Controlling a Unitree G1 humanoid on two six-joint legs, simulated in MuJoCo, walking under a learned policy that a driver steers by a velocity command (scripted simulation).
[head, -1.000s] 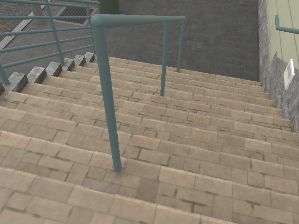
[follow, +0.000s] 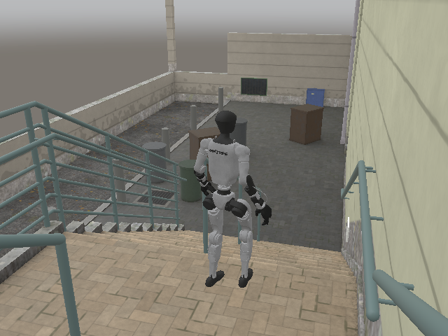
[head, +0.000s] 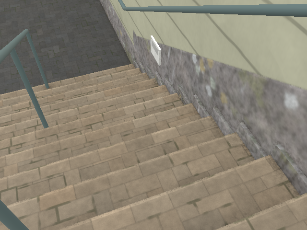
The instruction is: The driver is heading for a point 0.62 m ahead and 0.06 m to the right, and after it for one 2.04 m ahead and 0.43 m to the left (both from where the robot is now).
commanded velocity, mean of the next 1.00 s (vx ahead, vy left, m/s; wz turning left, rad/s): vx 0.31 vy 0.00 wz -0.37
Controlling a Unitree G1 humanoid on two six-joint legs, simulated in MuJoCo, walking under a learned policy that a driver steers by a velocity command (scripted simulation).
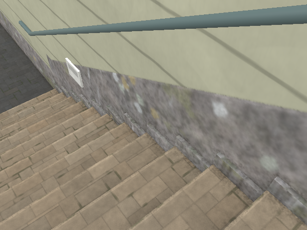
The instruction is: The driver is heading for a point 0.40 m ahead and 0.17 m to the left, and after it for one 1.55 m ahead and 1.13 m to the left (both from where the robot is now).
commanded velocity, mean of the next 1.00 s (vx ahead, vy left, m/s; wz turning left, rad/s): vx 0.34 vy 0.00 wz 0.39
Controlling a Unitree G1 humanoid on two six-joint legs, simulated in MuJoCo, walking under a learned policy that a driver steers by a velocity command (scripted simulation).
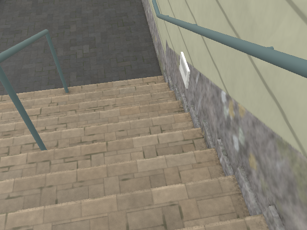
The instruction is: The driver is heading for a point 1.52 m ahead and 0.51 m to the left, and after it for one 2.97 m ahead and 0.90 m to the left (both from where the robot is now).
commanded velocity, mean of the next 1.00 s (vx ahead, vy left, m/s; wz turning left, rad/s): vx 0.01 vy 0.00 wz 0.56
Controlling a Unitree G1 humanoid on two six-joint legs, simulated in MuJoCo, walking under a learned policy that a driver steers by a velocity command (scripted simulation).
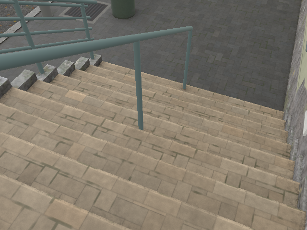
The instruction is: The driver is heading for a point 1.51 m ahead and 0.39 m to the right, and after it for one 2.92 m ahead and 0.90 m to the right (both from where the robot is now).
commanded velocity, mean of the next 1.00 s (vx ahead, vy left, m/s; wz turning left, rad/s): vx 0.00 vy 0.00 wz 0.06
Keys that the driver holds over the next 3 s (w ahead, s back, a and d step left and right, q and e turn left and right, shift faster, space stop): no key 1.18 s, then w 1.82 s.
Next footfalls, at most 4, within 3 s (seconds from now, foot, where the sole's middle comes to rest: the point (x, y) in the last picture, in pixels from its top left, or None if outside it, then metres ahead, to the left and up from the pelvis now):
0.18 right None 0.00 -0.14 -0.77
1.54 right None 0.04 -0.11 -0.77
1.98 left None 0.36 0.00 -0.94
2.42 right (200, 227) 0.62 -0.19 -1.10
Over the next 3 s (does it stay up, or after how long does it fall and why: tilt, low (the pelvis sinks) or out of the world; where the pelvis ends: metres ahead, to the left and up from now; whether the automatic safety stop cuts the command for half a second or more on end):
stays up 0.80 -0.10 -0.43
